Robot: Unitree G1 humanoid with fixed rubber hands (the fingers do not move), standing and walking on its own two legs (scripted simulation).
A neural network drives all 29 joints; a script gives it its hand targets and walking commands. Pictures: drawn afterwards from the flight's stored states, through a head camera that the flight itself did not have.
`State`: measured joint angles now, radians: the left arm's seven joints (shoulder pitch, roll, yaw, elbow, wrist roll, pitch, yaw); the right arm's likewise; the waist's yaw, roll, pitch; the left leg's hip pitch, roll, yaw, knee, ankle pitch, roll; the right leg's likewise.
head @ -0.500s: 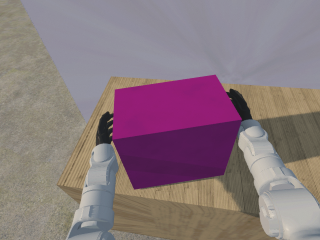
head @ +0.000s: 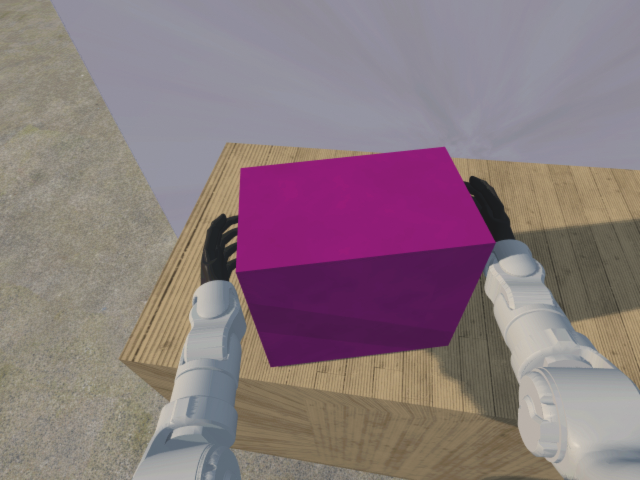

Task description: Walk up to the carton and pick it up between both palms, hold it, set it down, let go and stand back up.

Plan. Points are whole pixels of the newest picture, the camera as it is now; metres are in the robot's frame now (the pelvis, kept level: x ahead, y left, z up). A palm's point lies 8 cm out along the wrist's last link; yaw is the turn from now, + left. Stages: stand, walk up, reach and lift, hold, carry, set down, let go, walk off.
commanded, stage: set down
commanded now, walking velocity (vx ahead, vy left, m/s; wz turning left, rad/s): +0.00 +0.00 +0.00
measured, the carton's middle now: (352, 263) +0.41 +0.05 +0.02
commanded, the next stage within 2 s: none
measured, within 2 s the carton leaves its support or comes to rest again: neither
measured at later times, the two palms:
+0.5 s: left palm (218, 275) +0.34 +0.23 +0.05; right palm (490, 234) +0.45 -0.12 +0.07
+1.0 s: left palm (220, 277) +0.34 +0.23 +0.03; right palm (485, 240) +0.45 -0.12 +0.05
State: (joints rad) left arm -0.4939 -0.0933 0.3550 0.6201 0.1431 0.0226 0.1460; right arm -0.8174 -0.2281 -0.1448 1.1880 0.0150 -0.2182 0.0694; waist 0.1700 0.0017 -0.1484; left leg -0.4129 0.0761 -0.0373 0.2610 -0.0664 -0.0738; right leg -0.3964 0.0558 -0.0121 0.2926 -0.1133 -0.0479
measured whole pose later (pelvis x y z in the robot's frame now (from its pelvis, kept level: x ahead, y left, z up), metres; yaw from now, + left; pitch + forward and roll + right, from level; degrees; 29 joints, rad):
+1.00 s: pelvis +0.01 +0.01 +0.00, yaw -1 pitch +14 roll +0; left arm -0.49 -0.10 0.39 0.67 0.17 -0.13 0.13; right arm -0.82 -0.22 -0.21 1.24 -0.04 -0.31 0.11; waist 0.17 -0.01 -0.13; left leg -0.44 0.08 0.01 0.29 -0.09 -0.06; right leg -0.42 0.05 -0.02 0.29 -0.12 -0.04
